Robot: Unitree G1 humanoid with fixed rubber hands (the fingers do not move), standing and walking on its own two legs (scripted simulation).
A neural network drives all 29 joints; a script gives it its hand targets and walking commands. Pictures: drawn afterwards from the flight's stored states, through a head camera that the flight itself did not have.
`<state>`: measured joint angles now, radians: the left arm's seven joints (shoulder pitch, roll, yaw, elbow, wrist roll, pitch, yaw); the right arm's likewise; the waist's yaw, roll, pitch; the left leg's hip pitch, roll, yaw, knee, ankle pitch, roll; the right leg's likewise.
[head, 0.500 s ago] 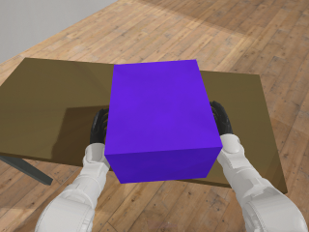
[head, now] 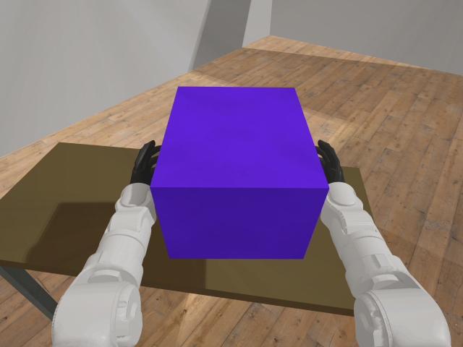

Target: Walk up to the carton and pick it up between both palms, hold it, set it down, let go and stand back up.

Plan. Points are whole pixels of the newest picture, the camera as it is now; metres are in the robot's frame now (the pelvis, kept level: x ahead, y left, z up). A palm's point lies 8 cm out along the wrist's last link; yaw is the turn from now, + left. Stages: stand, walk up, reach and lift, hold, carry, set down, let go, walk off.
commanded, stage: reach and lift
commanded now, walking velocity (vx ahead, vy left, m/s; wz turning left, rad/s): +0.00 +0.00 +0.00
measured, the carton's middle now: (236, 166) +0.46 +0.00 +0.10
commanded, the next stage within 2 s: hold in 1.62 s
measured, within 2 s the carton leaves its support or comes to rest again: neither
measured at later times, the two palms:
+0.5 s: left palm (125, 186) +0.39 +0.19 +0.13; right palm (320, 181) +0.38 -0.15 +0.13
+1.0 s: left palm (126, 184) +0.37 +0.18 +0.15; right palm (332, 187) +0.36 -0.16 +0.14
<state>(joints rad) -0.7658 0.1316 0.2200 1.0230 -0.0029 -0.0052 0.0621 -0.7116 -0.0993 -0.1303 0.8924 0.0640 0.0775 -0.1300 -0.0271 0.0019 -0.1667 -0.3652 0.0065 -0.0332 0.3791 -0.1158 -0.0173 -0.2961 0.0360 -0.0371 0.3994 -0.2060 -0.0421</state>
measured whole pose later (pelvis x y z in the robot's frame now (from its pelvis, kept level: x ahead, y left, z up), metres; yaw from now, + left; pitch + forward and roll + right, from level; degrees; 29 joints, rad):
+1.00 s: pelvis +0.01 +0.02 +0.01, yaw -2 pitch +1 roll -1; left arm -0.49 0.05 0.18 0.24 0.09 0.52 0.09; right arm -0.51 -0.14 -0.03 0.44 0.21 0.36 -0.15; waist -0.03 -0.01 -0.10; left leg -0.24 0.00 -0.01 0.35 -0.13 0.01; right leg -0.14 0.03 0.00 0.29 -0.16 -0.01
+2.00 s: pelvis +0.01 +0.02 +0.01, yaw -1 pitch -2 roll -1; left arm -0.51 0.05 0.23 0.14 0.14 0.67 0.04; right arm -0.59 -0.15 0.00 0.44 0.27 0.45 -0.18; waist -0.05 -0.03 -0.09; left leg -0.17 -0.01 -0.04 0.34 -0.13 0.01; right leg -0.07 0.03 -0.01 0.27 -0.17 -0.01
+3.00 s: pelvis +0.01 +0.02 +0.01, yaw -1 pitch -2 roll -1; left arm -0.52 0.05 0.23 0.15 0.15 0.66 0.03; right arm -0.59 -0.15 0.00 0.45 0.27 0.44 -0.18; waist -0.05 -0.03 -0.09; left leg -0.17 -0.01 -0.04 0.35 -0.14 0.01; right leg -0.07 0.03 0.00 0.27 -0.17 -0.01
